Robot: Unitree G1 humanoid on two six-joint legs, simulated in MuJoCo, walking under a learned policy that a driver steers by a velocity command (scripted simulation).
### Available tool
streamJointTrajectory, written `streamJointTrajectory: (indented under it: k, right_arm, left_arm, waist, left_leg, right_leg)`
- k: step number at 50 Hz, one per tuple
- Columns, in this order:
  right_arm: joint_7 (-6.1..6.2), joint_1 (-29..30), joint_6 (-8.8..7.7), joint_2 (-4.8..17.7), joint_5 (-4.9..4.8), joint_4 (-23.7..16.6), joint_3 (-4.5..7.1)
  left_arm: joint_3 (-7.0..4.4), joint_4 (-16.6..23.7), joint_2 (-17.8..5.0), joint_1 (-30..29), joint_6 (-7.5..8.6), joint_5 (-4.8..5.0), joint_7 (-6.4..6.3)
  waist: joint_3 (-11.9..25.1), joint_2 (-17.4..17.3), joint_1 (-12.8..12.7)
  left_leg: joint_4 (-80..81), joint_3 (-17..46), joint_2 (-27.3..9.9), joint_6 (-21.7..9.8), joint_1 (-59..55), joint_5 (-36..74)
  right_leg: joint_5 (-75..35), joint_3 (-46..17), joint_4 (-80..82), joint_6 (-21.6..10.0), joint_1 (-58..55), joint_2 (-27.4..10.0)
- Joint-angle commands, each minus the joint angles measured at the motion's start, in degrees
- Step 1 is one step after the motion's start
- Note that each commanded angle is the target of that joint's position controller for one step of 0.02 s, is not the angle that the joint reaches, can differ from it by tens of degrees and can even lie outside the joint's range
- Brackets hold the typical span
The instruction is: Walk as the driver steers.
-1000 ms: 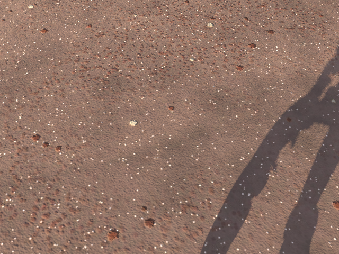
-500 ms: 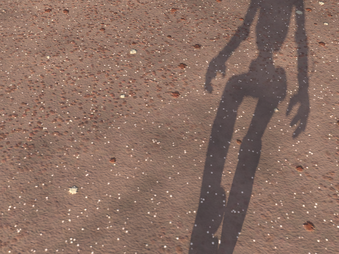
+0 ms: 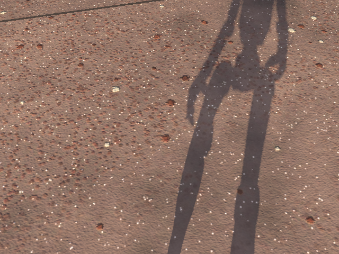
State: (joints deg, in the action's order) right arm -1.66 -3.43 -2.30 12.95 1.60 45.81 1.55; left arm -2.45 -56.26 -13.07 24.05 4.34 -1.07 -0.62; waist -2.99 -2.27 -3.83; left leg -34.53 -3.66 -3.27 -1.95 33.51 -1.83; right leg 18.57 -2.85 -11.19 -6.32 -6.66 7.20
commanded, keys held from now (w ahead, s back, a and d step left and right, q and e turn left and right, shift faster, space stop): q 0.60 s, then no key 0.40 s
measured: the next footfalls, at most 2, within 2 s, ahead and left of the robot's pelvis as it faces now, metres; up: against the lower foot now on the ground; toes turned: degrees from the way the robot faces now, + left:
left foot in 0.06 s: +0.21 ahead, +0.10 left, +0.00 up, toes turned +4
right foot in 0.62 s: +0.21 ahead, -0.09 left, +0.00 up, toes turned +25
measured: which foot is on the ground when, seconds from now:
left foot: up 0.00-0.04, down 0.06-0.62, up 0.64-1.00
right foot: down 0.00-0.06, up 0.08-0.60, down 0.62-1.00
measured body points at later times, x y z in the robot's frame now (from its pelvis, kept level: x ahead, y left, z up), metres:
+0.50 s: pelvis +0.12 +0.02 +0.01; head +0.15 +0.03 +0.45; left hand +0.20 +0.30 -0.12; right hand +0.24 -0.25 -0.11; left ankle +0.17 +0.09 -0.73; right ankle +0.19 -0.13 -0.69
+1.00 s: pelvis +0.13 -0.02 +0.01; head +0.16 -0.02 +0.46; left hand +0.10 +0.25 -0.11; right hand +0.34 -0.22 -0.13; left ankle +0.05 +0.08 -0.73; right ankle +0.17 -0.11 -0.73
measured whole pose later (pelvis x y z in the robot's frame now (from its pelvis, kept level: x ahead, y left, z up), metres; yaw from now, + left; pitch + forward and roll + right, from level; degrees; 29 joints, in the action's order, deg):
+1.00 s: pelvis +0.13 -0.02 +0.01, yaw +24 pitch +0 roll +1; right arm 0.8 -10.0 3.8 15.3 -0.2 48.6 2.2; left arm -0.6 -47.2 -13.5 13.9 -0.1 -1.1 -1.4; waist -2.6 -1.3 -1.1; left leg -27.4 3.2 2.2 1.1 9.1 -18.0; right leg 13.8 0.1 -26.3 -2.3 12.2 1.2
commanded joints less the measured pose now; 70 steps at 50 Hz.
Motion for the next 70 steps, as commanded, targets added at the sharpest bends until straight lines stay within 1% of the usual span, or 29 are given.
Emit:
streamJointTrajectory:
  k: [1, 2, 3, 4, 5, 6, 7, 9, 13, 20, 26, 30, 31, 32, 33, 34, 35, 36, 37, 40, 46, 48, 50, 51, 52, 53, 56, 61, 70]
  right_arm:
    - [0.89, -6.6, -1.93, 5.7, -0.07, -0.5, 1.4]
    - [1.31, -14.75, -2.55, 6.34, 0.08, 2.33, 1.83]
    - [1.8, -21.66, -3.16, 8.77, 1.03, 4.54, 2.46]
    - [1.6, -24.25, -3.08, 14.91, 1.72, 4.57, 3.84]
    - [0.82, -23.77, -2.29, 14.19, -1.25, 4.55, 3.91]
    - [0.63, -17.1, -1.86, 12.0, -2.49, 2.55, 3.74]
    - [0.75, -12.24, -1.43, 8.86, -2.37, 1.48, 2.92]
    - [1.4, -10.64, -0.65, 6.55, -2.16, 1.73, 2.17]
    - [1.32, -11.18, 0.02, 9.89, -0.95, 1.5, 3.19]
    - [1.73, -13.37, 2.63, 11.23, -0.69, -0.29, 4.49]
    - [1.7, -13.44, 3.9, 11.68, -0.04, -1.61, 5.32]
    - [1.35, -9.51, 4.65, 11.42, -0.88, -2.99, 5.43]
    - [1.58, -9.61, 4.56, 9.55, -1.44, -3.6, 4.89]
    - [1.68, -12.79, 4.32, 5.02, -2.1, -4.5, 3.78]
    - [2.26, -12.24, 4.14, 9.51, -0.59, -4.04, 4.88]
    - [2.25, -12.34, 4.11, 11.35, 0.2, -3.4, 5.35]
    - [2.02, -13.53, 4.31, 10.7, 0.01, -2.3, 5.33]
    - [1.85, -14.4, 4.72, 10.11, -0.03, -1.58, 5.16]
    - [1.57, -14.78, 5.07, 9.62, 0.02, -1.17, 4.94]
    - [1.25, -11.4, 5.62, 8.48, -0.69, -1.64, 4.04]
    - [2.06, -7.56, 6.31, 6.58, -1.86, -0.8, 1.97]
    - [2.63, -8.71, 5.98, 6.51, -2.16, 0.35, 1.64]
    - [3.3, -10.85, 4.9, 7.0, -1.5, 2.1, 1.33]
    - [3.76, -10.83, 4.09, 9.56, -0.51, 2.17, 1.53]
    - [3.73, -8.04, 3.72, 12.44, -0.39, 2.08, 1.74]
    - [3.16, -6.18, 3.39, 9.05, -1.2, 2.58, 0.81]
    - [3.16, -6.64, 2.66, 7.69, -0.95, 4.56, -0.02]
    - [3.47, -8.13, 2.22, 7.26, -1.28, 8.05, -0.5]
    - [3.59, -9.55, 1.75, 6.7, -1.26, 12.4, -1.2]
  left_arm:
    - [-1.25, 1.1, -8.43, 0.16, 0.81, -0.65, -0.96]
    - [-1.41, 1.19, -9.13, -1.77, 0.76, -0.34, -1.04]
    - [-1.17, 2.1, -8.73, -2.21, 1.08, 0.47, -1.1]
    - [-0.38, 3.01, -4.2, 4.46, 1.14, 1.99, -1.24]
    - [-0.96, 2.16, -6.21, 7.86, 0.53, 2.13, -1.24]
    - [-1.06, 3.02, -7.59, 2.72, -0.07, 0.43, -1.2]
    - [-0.96, 4.51, -7.2, -2.47, -0.25, -0.44, -0.93]
    - [-0.94, 6.07, -6.39, -4.93, -1.73, -1.19, -0.32]
    - [-0.55, 7.2, -4.55, -3.82, -4.56, -0.94, -0.53]
    - [-0.91, 11.41, -6.07, -14.11, -6.16, -0.6, -1.22]
    - [-0.37, 13.61, -6.01, -15.74, -5.08, 0.81, -1.98]
    - [-0.2, 12.95, -6.34, -8.1, -3.68, 1.48, -2.75]
    - [-0.83, 12.69, -9.03, -6.69, -3.3, 0.8, -3.16]
    - [-1.78, 14.48, -14.53, -9.93, -3.5, -0.37, -3.44]
    - [-2.1, 15.73, -15.71, -14.08, -3.88, -1.13, -2.87]
    - [-1.31, 15.72, -11.97, -13.22, -3.83, -0.79, -2.4]
    - [-0.48, 15.84, -8.98, -15.33, -3.65, -0.09, -1.97]
    - [-0.23, 16.2, -8.2, -16.59, -3.56, 0.03, -1.71]
    - [-0.18, 16.28, -8.23, -16.14, -3.45, -0.01, -1.79]
    - [-0.15, 14.83, -8.34, -11.51, -3.25, -0.01, -1.57]
    - [-0.4, 12.29, -10.05, -8.95, -3.58, -0.28, -1.01]
    - [-0.61, 11.22, -10.56, -8.72, -4.04, -0.14, -0.85]
    - [-0.52, 10.43, -10.01, -8.86, -4.17, 0.27, -0.93]
    - [-0.02, 10.9, -8.38, -8.22, -3.66, 0.46, -0.66]
    - [0.52, 11.19, -6.0, -6.6, -3.34, 0.92, -0.38]
    - [0.94, 9.16, -5.39, -7.18, -3.91, 0.63, -0.8]
    - [-0.01, 7.47, -8.32, -10.5, -4.44, 0.33, -0.58]
    - [0.56, 2.81, -6.49, -8.46, -4.44, 0.39, -0.52]
    - [1.16, -2.88, -5.57, -8.28, -4.53, 0.44, -0.7]
  waist:
    - [3.27, 8.04, 4.97]
    - [6.22, 7.04, 9.11]
    - [10.71, 4.04, 11.67]
    - [18.61, -9.35, 8.25]
    - [26.07, -9.24, 6.52]
    - [20.1, -1.87, 5.54]
    - [12.15, 0.62, 5.09]
    - [6.1, 2.07, 2.81]
    - [7.73, -0.56, 1.05]
    - [5.46, -4.07, 4.93]
    - [5.45, -5.5, 6.16]
    - [5.96, -5.27, 2.03]
    - [5.9, -1.35, 2.13]
    - [6.38, 11.99, 5.19]
    - [2.77, 12.75, 5.21]
    - [3.47, 7.9, 5.74]
    - [2.83, 5.95, 7.38]
    - [2.97, 7.23, 7.89]
    - [3.61, 10.0, 7.44]
    - [4.84, 10.34, 4.8]
    - [5.58, 13.13, 2.29]
    - [5.22, 13.03, 3.1]
    - [5.42, 9.96, 4.66]
    - [7.43, 5.63, 3.71]
    - [6.01, -2.45, 0.59]
    - [5.03, -3.34, 1.87]
    - [1.37, -3.94, 3.44]
    - [-0.15, -0.31, 3.09]
    - [-0.44, 1.77, 3.02]
  left_leg:
    - [3.5, -1.93, 5.8, -3.39, -12.07, -2.79]
    - [8.95, -1.57, 6.28, -4.51, -19.89, 2.43]
    - [9.08, 3.47, 0.65, -6.23, -32.29, 18.42]
    - [2.01, 22.31, -17.03, -15.15, -48.89, 54.68]
    - [6.18, 34.63, -21.24, -21.8, -53.41, 64.63]
    - [8.62, 29.29, -18.26, -20.56, -45.56, 53.6]
    - [11.53, 24.64, -14.79, -18.64, -37.26, 44.2]
    - [15.96, 19.23, -9.74, -15.44, -26.3, 34.75]
    - [17.74, 16.57, -6.21, -13.88, -17.65, 26.55]
    - [21.46, 25.47, -4.18, -11.16, -17.98, -12.33]
    - [18.34, 31.37, -4.03, -10.51, -21.21, -8.31]
    - [14.46, 33.35, -1.17, -6.3, -18.11, -4.03]
    - [10.65, 30.01, 2.09, -3.05, -13.98, -11.69]
    - [-1.63, 18.8, 10.1, 0.61, -6.57, -24.38]
    - [-13.43, 10.72, 13.76, 1.57, -2.12, -31.22]
    - [-21.19, 12.09, 10.61, 1.88, -5.52, -29.8]
    - [-24.31, 12.23, 10.08, 2.08, -6.53, -26.68]
    - [-26.83, 11.67, 10.23, 2.57, -6.59, -24.1]
    - [-28.84, 11.13, 10.47, 3.09, -5.78, -23.16]
    - [-25.29, 10.58, 10.06, 4.72, -5.08, -22.79]
    - [-2.9, 5.38, 7.54, 4.26, -16.74, -25.34]
    - [6.59, 4.12, 7.15, 3.12, -20.67, -20.17]
    - [20.51, 6.68, 4.34, 1.52, -30.58, -4.73]
    - [19.73, 12.62, -1.53, 0.37, -37.17, 0.18]
    - [15.88, 17.98, -7.82, -2.59, -35.7, 13.46]
    - [15.31, 16.87, -8.55, -4.41, -28.14, 10.57]
    - [17.49, 14.25, -2.8, -1.47, -24.43, -0.7]
    - [18.67, 13.73, -2.02, -1.36, -23.8, -5.08]
    - [19.91, 13.58, -1.4, -1.68, -22.12, -8.47]
  right_leg:
    - [-66.79, -1.11, -13.49, -0.66, 0.43, -15.35]
    - [-64.89, 0.5, -22.91, 0.29, 1.52, -14.07]
    - [-49.61, 2.1, -35.22, 1.41, 9.58, -11.28]
    - [-2.12, 6.47, -58.25, 3.96, 25.5, -2.53]
    - [14.38, 1.27, -67.72, 4.72, 33.23, 0.44]
    - [9.05, -1.42, -69.17, 4.93, 35.34, -3.71]
    - [6.55, -0.86, -66.82, 5.16, 37.54, -5.46]
    - [4.4, -0.67, -60.66, 5.96, 35.63, -8.09]
    - [2.7, 1.0, -53.84, 7.88, 30.84, -7.39]
    - [-0.2, -0.5, -42.99, 9.38, 36.78, -7.92]
    - [4.66, -1.11, -32.43, 8.0, 32.32, -4.98]
    - [-0.19, -0.74, -11.89, 5.54, 18.63, -3.38]
    - [-1.34, -5.27, -3.91, 4.16, 13.53, -8.76]
    - [-0.07, -21.38, 1.19, -0.78, 9.87, -23.76]
    - [-13.51, -26.85, -0.06, -6.41, 17.13, -29.68]
    - [-22.59, -23.09, -2.72, -8.14, 19.02, -28.32]
    - [-26.63, -16.8, -4.22, -6.6, 19.66, -24.24]
    - [-29.71, -11.85, -5.32, -4.67, 18.49, -20.6]
    - [-34.29, -9.23, -6.36, -4.12, 16.41, -18.89]
    - [-42.65, -6.78, -8.69, -4.69, 10.46, -18.17]
    - [-39.6, -7.23, -10.3, -4.76, 9.57, -18.19]
    - [-40.28, -7.86, -11.8, -4.23, 10.11, -17.91]
    - [-34.74, -7.84, -13.18, -0.52, 15.08, -17.15]
    - [-26.62, -6.77, -14.19, 2.04, 20.19, -15.8]
    - [-12.77, -2.22, -12.59, 3.65, 23.05, -10.64]
    - [-6.74, -1.25, -9.13, 4.22, 16.33, -10.05]
    - [-14.54, -2.22, -8.95, 4.21, 13.51, -10.48]
    - [-13.88, -2.46, -7.31, 4.77, 13.44, -11.17]
    - [-12.88, -2.58, -7.0, 5.0, 12.79, -11.65]
Velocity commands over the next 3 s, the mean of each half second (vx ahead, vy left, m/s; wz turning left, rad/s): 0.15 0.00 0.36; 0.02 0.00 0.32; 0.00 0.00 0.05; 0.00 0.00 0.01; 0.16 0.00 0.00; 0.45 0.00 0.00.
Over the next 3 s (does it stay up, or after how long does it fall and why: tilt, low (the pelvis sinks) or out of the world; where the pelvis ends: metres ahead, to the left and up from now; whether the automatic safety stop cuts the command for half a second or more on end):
stays up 0.43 0.11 -0.01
